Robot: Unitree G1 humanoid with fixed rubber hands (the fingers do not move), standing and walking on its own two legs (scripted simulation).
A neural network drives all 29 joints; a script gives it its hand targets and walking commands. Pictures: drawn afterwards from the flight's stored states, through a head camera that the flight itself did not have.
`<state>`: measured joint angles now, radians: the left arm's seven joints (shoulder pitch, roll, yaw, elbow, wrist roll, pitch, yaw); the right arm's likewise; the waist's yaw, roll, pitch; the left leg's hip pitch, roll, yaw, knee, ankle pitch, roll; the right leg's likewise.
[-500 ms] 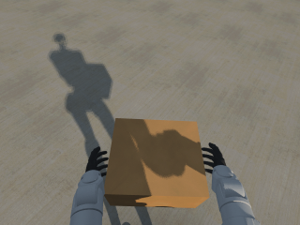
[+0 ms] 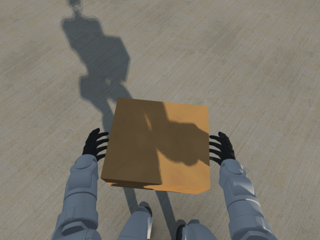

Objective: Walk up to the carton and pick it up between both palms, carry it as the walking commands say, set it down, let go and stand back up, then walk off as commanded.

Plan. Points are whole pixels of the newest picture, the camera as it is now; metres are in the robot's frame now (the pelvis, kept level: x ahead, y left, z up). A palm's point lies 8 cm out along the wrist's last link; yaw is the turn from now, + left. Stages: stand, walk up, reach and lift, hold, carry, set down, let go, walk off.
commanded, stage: set down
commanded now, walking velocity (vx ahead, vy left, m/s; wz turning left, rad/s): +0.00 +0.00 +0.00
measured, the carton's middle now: (158, 147) +0.38 +0.07 -0.14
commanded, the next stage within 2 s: none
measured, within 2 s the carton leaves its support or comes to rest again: neither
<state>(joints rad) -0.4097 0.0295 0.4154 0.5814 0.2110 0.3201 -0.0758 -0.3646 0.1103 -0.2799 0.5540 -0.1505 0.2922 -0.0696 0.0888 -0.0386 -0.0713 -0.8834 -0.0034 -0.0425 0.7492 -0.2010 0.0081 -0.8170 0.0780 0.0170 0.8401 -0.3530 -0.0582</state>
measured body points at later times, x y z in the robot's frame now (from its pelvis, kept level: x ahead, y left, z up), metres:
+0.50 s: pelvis +0.00 +0.04 -0.07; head +0.18 +0.07 +0.34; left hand +0.35 +0.27 -0.16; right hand +0.39 -0.09 -0.16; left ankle +0.08 +0.14 -0.69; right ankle +0.02 -0.08 -0.69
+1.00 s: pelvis -0.04 +0.03 -0.16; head +0.19 +0.03 +0.23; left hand +0.38 +0.25 -0.25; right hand +0.41 -0.11 -0.25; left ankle +0.08 +0.14 -0.69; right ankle +0.02 -0.08 -0.69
